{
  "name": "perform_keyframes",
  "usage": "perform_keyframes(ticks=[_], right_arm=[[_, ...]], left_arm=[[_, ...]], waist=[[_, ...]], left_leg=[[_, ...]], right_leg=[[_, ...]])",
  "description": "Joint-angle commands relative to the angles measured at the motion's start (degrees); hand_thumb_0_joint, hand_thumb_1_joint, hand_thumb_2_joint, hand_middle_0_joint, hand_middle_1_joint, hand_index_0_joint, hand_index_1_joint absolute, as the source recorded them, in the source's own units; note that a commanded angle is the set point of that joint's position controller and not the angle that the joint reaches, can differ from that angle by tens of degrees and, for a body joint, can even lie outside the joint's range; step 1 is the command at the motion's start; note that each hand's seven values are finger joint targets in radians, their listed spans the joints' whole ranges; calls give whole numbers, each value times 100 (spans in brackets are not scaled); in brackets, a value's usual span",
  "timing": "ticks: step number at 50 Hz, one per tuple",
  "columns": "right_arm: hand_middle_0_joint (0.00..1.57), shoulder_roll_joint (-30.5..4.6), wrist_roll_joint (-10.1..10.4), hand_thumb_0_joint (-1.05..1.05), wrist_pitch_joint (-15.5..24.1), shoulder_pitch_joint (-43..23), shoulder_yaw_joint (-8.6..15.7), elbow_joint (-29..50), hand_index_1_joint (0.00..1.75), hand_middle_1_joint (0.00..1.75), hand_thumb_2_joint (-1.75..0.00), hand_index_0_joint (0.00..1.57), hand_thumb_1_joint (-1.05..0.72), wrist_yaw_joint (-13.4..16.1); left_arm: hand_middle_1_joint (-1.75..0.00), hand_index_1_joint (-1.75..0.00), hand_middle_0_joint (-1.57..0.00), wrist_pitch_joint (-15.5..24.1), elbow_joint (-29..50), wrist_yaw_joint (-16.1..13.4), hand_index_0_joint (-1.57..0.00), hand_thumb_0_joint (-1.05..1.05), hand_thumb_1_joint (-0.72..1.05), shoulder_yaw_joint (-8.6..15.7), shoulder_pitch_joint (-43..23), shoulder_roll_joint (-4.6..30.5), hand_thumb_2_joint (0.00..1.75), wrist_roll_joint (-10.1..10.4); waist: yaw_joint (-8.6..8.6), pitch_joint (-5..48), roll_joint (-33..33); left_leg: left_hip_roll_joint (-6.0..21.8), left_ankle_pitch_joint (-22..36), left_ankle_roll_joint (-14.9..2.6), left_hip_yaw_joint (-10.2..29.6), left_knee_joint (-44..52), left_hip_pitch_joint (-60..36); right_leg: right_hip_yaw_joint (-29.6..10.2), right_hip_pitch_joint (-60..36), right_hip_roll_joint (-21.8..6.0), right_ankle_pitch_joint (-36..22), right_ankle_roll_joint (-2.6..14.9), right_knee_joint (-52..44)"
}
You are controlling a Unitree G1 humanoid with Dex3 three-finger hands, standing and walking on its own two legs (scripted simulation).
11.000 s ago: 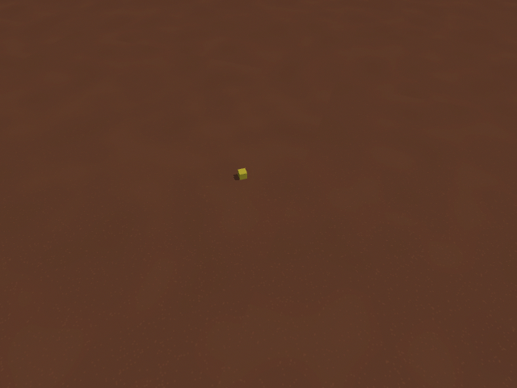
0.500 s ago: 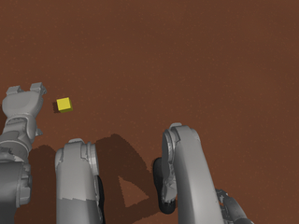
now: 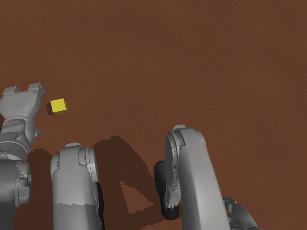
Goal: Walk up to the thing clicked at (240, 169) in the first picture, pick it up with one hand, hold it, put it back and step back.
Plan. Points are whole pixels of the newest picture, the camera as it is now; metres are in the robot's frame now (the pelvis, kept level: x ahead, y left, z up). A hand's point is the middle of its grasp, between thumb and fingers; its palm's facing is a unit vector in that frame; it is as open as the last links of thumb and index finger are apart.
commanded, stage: rise first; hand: left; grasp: from above
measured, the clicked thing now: (59, 106) +0.48 +0.22 -0.32
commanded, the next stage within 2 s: approach in 0.14 s
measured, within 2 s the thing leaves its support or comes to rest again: neither
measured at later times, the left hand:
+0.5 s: hand (47, 103) +0.46 +0.23 -0.20, palm faces -0.44 -0.08 -0.89, open 12.7 cm
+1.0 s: hand (49, 106) +0.45 +0.23 -0.23, palm faces -0.51 -0.09 -0.85, open 13.4 cm
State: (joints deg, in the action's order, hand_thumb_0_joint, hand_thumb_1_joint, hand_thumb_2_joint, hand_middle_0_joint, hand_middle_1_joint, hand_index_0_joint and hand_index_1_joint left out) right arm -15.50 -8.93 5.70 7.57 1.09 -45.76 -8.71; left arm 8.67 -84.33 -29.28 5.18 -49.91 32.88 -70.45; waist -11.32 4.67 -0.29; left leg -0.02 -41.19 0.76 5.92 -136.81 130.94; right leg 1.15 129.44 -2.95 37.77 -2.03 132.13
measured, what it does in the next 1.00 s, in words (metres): stands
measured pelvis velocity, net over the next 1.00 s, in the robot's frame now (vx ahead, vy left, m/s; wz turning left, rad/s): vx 0.00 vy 0.00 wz -0.04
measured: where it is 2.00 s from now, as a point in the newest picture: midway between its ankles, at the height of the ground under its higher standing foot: (133, 210)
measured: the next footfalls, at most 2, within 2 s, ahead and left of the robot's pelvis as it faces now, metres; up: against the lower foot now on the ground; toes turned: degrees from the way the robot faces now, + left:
none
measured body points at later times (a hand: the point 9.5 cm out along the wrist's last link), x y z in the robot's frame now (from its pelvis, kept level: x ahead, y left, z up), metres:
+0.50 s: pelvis +0.00 +0.00 -0.01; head +0.24 +0.05 +0.36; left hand +0.48 +0.23 -0.15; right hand +0.04 -0.28 -0.12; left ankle +0.07 +0.13 -0.30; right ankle +0.10 -0.14 -0.30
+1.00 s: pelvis +0.00 +0.00 -0.02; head +0.26 +0.04 +0.34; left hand +0.48 +0.23 -0.18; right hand -0.01 -0.26 -0.12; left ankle +0.07 +0.13 -0.30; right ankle +0.10 -0.14 -0.30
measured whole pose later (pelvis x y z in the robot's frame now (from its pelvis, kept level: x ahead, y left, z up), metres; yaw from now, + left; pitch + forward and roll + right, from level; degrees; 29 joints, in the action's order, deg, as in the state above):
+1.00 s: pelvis +0.00 +0.00 -0.02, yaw -3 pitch +34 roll -7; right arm -16.5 -11.5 8.4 11.2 -4.8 -44.9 -13.8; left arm 8.1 -92.2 -28.3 4.4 -57.6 37.9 -68.1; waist -16.5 -1.4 -0.5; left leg 0.2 -41.6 1.4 8.6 -141.4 133.8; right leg 3.1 132.0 -2.0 36.9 -2.1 135.0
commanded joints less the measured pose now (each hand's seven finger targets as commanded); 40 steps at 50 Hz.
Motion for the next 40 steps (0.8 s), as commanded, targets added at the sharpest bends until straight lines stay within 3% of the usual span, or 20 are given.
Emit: perform_keyframes(ticks=[1, 4, 7, 9, 12, 13, 14, 15, 19, 20, 22, 25, 26, 29, 30, 31, 33, 36, 39, 40], right_arm=[[20, -1323, -8, 0, 24, 1174, 395, 76, 30, 30, -90, 20, -90, 40], [20, -1298, -21, 0, 49, 1160, 365, 68, 30, 30, -90, 20, -90, -9], [20, -1314, -26, 0, 65, 1128, 362, 79, 30, 30, -90, 20, -91, -25], [20, -1351, -76, 0, 94, 1157, 338, 64, 30, 30, -90, 20, -90, -61], [20, -1379, -61, 0, 99, 1181, 332, 68, 30, 30, -90, 20, -91, -71], [20, -1409, -56, 0, 95, 1236, 331, 80, 30, 30, -89, 20, -90, -67], [20, -1356, -79, 0, 95, 1195, 311, 73, 30, 30, -89, 20, -90, -85], [20, -1361, -107, 0, 123, 1227, 290, 43, 30, 30, -89, 20, -90, -103], [20, -1448, -190, 0, 220, 1352, 203, -46, 30, 30, -89, 20, -90, -139], [20, -1432, -214, 0, 225, 1341, 185, -75, 30, 30, -89, 20, -90, -157], [20, -1448, -271, 0, 268, 1342, 121, -116, 30, 30, -89, 20, -90, -190], [20, -1516, -374, 0, 288, 1391, 0, -82, 30, 30, -89, 20, -90, -260], [20, -1576, -388, 0, 261, 1424, -17, -75, 30, 30, -89, 20, -90, -271], [20, -1604, -392, 0, 207, 1407, -110, 98, 30, 30, -89, 20, -90, -353], [20, -1581, -401, 0, 188, 1353, -148, 129, 30, 30, -89, 20, -90, -384], [20, -1608, -398, 0, 224, 1364, -169, 136, 30, 30, -89, 20, -90, -414], [20, -1640, -355, 0, 212, 1368, -198, 206, 30, 30, -89, 20, -90, -454], [20, -1611, -265, 0, 158, 1352, -186, 311, 30, 30, -89, 20, -90, -498], [20, -1543, -188, 0, 114, 1384, -151, 297, 30, 30, -89, 20, -90, -505], [20, -1501, -196, 0, 119, 1455, -156, 249, 30, 30, -89, 20, -90, -510]], left_arm=[[-84, -80, -27, -26, 803, -292, -31, 0, -27, 198, -1644, 1348, 76, 13], [-85, -81, -27, -67, 428, -312, -31, 0, -28, 84, -1622, 1171, 76, 24], [-85, -82, -27, -60, 448, -319, -31, 0, -28, 76, -1684, 1166, 76, 19], [-84, -81, -27, -62, 276, -320, -30, 0, -29, 41, -1806, 1101, 78, -5], [-81, -82, -29, -20, 498, -342, -28, 0, -34, 171, -1851, 1386, 84, 21], [-86, -82, -26, -24, 605, -361, -29, 0, -30, 228, -1880, 1425, 78, 0], [-87, -83, -26, -45, 293, -347, -30, 0, -28, 39, -1814, 1174, 76, -1], [-88, -83, -25, -27, 244, -351, -29, 0, -30, -59, -2187, 1035, 77, 3], [-91, -86, -22, 1, 259, -447, -27, 0, -31, -145, -2883, 1041, 78, 21], [-91, -86, -22, -39, -2, -459, -27, 0, -32, -287, -2850, 796, 79, -7], [-92, -87, -21, -68, -273, -517, -26, 0, -32, -391, -3282, 708, 79, -22], [-94, -88, -20, -193, -432, -642, -26, 0, -32, -206, -3422, 1151, 79, -164], [-94, -88, -20, -245, -411, -703, -26, 0, -33, -44, -3391, 1421, 80, -203], [-95, -89, -20, -482, -807, -765, -25, 0, -33, 82, -3131, 1523, 80, -250], [-96, -90, -19, -555, -847, -752, -25, 0, -33, 44, -3101, 1482, 79, -206], [-98, -91, -18, -619, -1030, -723, -24, 0, -34, 45, -3147, 1479, 79, -203], [-99, -92, -18, -711, -799, -655, -25, 0, -32, 230, -2896, 1805, 77, -71], [-99, -91, -17, -840, -769, -501, -25, 0, -33, 325, -2189, 1851, 77, 56], [-104, -96, -11, -758, -294, -311, -19, 0, -40, 285, -2330, 1811, 82, 243], [-105, -97, -11, -696, -390, -220, -18, 0, -42, 142, -2418, 1594, 83, 281]], waist=[[-35, 3937, -1189], [-116, 3636, -1124], [-103, 3692, -1326], [-279, 3485, -1188], [-131, 3832, -1204], [-146, 3883, -1270], [-251, 3651, -1171], [-456, 3462, -1052], [-613, 3621, -1340], [-723, 3509, -1346], [-914, 3330, -1397], [-848, 3481, -1713], [-780, 3684, -1766], [-793, 3642, -1773], [-795, 3649, -1714], [-920, 3397, -1541], [-650, 3660, -1734], [-471, 3856, -1543], [-497, 3826, -1467], [-681, 3553, -1270]], left_leg=[[-159, 1207, -249, -602, 1412, -2670], [-158, 1069, -245, -576, 1409, -2583], [-152, 1038, -207, -504, 1490, -2740], [-153, 940, -228, -476, 1435, -2595], [-162, 1043, -251, -560, 1342, -2583], [-170, 1134, -241, -563, 1362, -2596], [-160, 1039, -249, -565, 1306, -2494], [-155, 883, -267, -540, 1274, -2345], [-127, 931, -227, -447, 1236, -2596], [-116, 921, -209, -431, 1214, -2644], [-109, 768, -203, -393, 1174, -2551], [-108, 958, -177, -408, 1155, -2649], [-110, 1110, -162, -401, 1184, -2676], [-109, 1244, -183, -441, 1143, -2504], [-103, 1220, -210, -451, 1131, -2361], [-107, 1110, -248, -454, 1037, -2200], [-109, 1251, -247, -463, 1120, -2196], [-104, 1561, -269, -475, 1084, -2164], [-89, 1438, -309, -476, 1065, -1929], [-87, 1264, -338, -473, 968, -1767]], right_leg=[[569, -2141, 245, -1182, 373, -1269], [603, -1974, 248, -1073, 403, -1225], [654, -1762, 243, -995, 422, -1147], [683, -1712, 242, -948, 383, -1159], [626, -2001, 252, -1049, 388, -1203], [617, -2026, 236, -1119, 380, -1186], [626, -1962, 255, -1063, 390, -1179], [654, -1814, 262, -952, 374, -1215], [728, -1716, 265, -1017, 381, -1155], [754, -1633, 278, -1023, 383, -1141], [797, -1524, 298, -924, 384, -1142], [815, -1636, 318, -1100, 402, -1051], [820, -1787, 308, -1223, 398, -1030], [810, -1942, 324, -1398, 395, -1004], [805, -2018, 360, -1410, 389, -1010], [805, -1915, 347, -1354, 366, -1014], [773, -2187, 368, -1420, 368, -1012], [759, -2543, 398, -1677, 336, -936], [719, -2645, 416, -1637, 313, -976], [715, -2603, 405, -1534, 300, -1007]])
